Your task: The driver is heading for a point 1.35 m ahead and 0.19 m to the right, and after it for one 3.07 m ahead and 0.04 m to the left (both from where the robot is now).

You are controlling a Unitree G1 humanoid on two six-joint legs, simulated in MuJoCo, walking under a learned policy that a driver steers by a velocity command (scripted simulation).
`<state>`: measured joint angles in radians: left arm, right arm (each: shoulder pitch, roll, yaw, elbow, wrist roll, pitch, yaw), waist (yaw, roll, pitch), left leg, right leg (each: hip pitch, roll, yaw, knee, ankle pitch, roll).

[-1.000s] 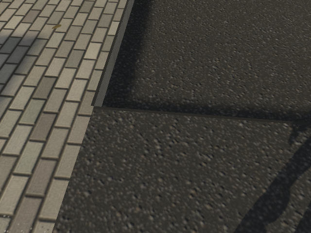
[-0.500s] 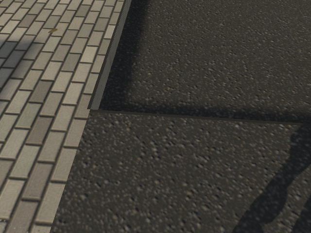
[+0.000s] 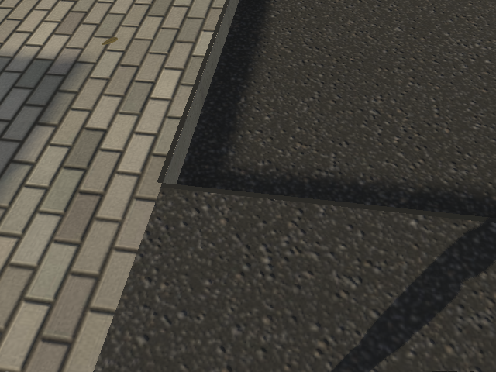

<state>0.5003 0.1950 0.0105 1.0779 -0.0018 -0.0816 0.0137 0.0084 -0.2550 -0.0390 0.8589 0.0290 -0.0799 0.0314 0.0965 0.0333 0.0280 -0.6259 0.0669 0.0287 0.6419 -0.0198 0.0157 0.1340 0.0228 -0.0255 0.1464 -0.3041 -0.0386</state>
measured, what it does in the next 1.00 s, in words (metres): walks ahead: left foot, then right foot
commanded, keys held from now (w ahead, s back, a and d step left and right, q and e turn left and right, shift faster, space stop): w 1.00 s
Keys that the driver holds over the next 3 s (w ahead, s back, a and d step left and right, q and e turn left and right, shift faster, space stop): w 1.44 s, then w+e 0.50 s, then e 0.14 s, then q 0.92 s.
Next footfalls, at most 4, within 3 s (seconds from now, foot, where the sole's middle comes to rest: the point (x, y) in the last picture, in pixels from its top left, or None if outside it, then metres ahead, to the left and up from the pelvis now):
0.12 left None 0.27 0.13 -0.78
0.66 right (334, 339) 0.57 -0.11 -0.78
1.22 left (257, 236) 0.89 0.13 -0.78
1.90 right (353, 182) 1.24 -0.21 -0.91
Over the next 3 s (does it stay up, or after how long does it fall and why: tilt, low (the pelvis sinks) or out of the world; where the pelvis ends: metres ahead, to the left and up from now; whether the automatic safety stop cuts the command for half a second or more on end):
stays up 1.38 -0.15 -0.13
